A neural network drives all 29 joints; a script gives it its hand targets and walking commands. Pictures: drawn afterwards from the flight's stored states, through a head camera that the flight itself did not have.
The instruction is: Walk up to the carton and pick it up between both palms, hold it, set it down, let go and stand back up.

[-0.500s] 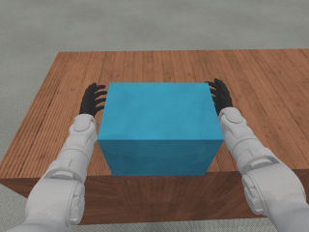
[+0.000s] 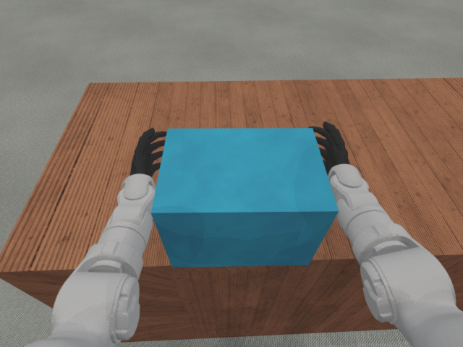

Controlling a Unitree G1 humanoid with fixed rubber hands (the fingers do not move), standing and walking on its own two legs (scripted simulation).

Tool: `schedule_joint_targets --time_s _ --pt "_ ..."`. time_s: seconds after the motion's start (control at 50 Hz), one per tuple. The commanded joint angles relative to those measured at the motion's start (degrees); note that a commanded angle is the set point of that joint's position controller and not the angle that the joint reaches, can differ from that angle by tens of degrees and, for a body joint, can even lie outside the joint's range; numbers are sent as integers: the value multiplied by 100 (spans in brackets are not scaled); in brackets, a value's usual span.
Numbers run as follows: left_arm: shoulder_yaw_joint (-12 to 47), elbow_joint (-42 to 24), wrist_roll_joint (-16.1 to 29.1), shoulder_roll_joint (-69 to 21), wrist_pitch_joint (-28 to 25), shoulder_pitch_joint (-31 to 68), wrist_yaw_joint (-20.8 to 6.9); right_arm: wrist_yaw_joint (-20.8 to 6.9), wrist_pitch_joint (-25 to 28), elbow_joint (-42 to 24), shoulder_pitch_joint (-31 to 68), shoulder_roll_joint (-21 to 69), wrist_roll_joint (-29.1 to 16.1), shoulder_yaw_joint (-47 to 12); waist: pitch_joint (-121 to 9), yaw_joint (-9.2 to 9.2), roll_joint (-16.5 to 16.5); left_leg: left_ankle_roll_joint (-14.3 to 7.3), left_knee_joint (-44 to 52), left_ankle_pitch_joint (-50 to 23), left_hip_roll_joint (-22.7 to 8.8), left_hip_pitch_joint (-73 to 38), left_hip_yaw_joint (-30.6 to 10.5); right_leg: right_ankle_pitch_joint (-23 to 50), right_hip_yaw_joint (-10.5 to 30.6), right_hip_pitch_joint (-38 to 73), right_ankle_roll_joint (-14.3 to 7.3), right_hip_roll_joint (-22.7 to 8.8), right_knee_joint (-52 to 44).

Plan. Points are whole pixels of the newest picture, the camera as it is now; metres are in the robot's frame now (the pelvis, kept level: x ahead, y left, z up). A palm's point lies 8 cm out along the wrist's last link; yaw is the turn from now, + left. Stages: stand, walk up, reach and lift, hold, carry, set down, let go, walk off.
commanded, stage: reach and lift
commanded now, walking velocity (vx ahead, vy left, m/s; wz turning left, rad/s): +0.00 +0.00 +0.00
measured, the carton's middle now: (240, 199) +0.38 +0.02 +0.05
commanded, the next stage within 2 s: none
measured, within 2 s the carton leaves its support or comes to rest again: leaves its support in 1.38 s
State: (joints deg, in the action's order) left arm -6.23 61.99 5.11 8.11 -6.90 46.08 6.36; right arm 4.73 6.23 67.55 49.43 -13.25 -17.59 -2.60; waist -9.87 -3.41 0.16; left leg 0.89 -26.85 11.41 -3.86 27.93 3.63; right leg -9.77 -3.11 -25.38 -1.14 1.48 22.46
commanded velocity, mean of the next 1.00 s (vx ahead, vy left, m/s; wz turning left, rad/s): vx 0.00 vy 0.00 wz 0.00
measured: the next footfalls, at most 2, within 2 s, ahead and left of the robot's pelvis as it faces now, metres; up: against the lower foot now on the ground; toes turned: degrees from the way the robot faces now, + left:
none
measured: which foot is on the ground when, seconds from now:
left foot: down 0.00-1.00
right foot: down 0.00-1.00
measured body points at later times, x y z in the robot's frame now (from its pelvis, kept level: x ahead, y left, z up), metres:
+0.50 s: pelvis +0.00 +0.00 +0.00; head +0.04 +0.01 +0.45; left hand +0.42 +0.20 +0.09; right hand +0.45 -0.16 +0.09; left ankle +0.01 +0.12 -0.74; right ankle +0.00 -0.11 -0.74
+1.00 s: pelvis +0.02 +0.00 +0.01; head +0.04 +0.02 +0.46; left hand +0.42 +0.20 +0.09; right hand +0.44 -0.16 +0.10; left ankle +0.01 +0.12 -0.74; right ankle +0.00 -0.11 -0.74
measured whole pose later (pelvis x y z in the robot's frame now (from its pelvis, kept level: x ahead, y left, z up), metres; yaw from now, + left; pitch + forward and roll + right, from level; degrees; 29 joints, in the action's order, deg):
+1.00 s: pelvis +0.02 +0.00 +0.01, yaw +2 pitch +5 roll +0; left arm -18.4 43.6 -11.9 2.5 -1.8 36.1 -1.1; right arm -1.5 4.9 54.6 39.9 -5.6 6.2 17.4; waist -3.1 -1.1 2.8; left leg 0.9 -16.8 9.1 -2.3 12.5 3.1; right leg -8.6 -3.8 -10.2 -0.8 0.5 13.9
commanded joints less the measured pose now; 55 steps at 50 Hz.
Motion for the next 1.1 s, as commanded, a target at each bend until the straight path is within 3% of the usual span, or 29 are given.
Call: schedule_joint_targets --time_s 0.0,0.36,0.46,0.52,0.56,0.6,0.7,0.78,0.94,1.08 --pt "54 -867 -12 120 -249 2343 6 -79 203 -871 2414 -384 61 50 -2880 4 -63 236 -205 -2549 289 -2014 -184 1374 226 747 133 116 -164" --pt "-130 -760 -324 -414 -513 2373 -130 -232 259 -893 2383 329 593 365 -2683 64 34 131 -19 -2429 312 -2021 -186 1159 210 831 126 12 -336" --pt "-342 -924 -828 -1019 -550 2365 -387 -413 355 -1117 2252 1216 1305 668 -2418 87 85 92 218 -2403 339 -2176 -86 1235 153 1200 168 -61 -510" --pt "-77 -957 -1446 -2657 -408 2452 -918 -817 458 -1361 2183 3242 2245 667 -2262 122 77 143 504 -2284 366 -2235 12 1711 85 1820 175 -101 -621" --pt "220 -959 -1491 -3220 -345 2231 -1136 -1011 529 -1471 2066 3790 2233 484 -2231 137 -2 183 680 -2234 396 -1992 2 2234 136 2403 124 -111 -562" --pt "142 -1033 -1551 -3219 -283 2123 -1169 -1053 545 -1505 2023 3830 2282 462 -1899 129 36 141 829 -2035 434 -1744 20 2384 143 2759 170 -137 -517" --pt "-36 -1342 -1779 -3155 67 1877 -1187 -1062 470 -1594 1760 3842 2514 622 -1227 54 98 15 1118 -1655 442 -1684 117 1915 121 2830 221 -153 -657" --pt "63 -1751 -1788 -3229 313 1704 -1142 -1085 445 -1765 1646 3846 2542 633 -1280 58 5 46 1047 -1924 445 -1943 142 1933 64 2726 223 -117 -701" --pt "281 -2216 -1765 -3363 488 1382 -1093 -1058 520 -2041 1519 3886 2513 542 -1468 72 -132 121 859 -2510 487 -1996 130 2645 -22 2914 251 -61 -537" --pt "772 -2660 -1544 -3481 678 1254 -1062 -943 448 -2306 1445 3944 2190 29 -1554 141 -123 131 796 -2785 532 -2100 39 3186 -26 3118 282 -21 -458"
